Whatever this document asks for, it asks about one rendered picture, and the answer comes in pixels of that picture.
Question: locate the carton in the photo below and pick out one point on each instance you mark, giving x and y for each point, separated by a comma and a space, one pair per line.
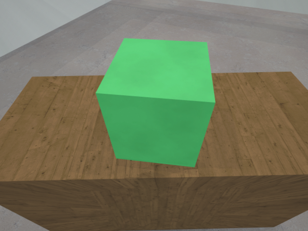
157, 98

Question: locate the pedestal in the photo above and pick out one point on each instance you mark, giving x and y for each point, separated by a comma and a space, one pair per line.
58, 168

